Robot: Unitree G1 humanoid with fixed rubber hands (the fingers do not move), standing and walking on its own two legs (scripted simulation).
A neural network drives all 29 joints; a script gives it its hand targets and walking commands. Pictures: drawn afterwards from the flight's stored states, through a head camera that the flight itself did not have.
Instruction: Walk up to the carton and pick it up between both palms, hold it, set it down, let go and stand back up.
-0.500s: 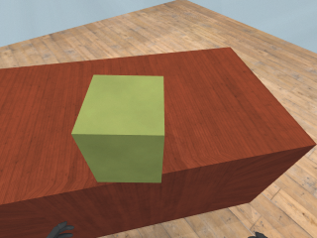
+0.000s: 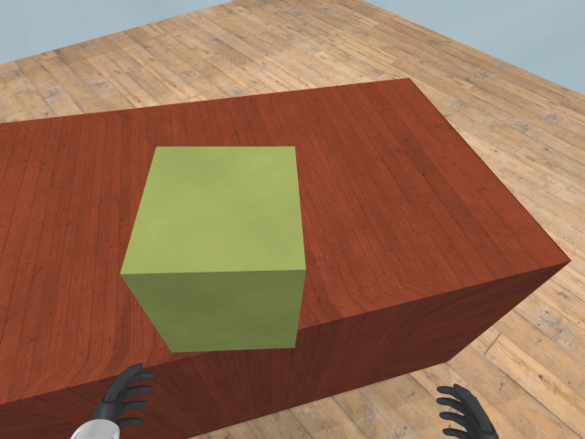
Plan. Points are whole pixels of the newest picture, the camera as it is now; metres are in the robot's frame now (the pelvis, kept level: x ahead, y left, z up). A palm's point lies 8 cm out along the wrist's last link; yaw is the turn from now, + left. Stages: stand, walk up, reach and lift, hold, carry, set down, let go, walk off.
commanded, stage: reach and lift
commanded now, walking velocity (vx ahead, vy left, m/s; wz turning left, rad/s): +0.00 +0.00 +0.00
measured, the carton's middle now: (230, 254) +0.38 +0.09 +0.01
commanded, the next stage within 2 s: none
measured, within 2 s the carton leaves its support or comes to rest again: neither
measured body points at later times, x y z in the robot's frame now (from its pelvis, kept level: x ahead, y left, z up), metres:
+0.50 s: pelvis +0.00 -0.01 +0.01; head -0.03 -0.01 +0.46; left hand +0.18 +0.24 -0.03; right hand +0.18 -0.22 -0.04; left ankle -0.02 +0.11 -0.73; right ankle +0.00 -0.15 -0.73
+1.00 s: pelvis -0.01 -0.01 +0.01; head -0.04 +0.01 +0.46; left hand +0.18 +0.25 +0.00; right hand +0.21 -0.17 +0.00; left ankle -0.02 +0.11 -0.73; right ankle +0.00 -0.15 -0.73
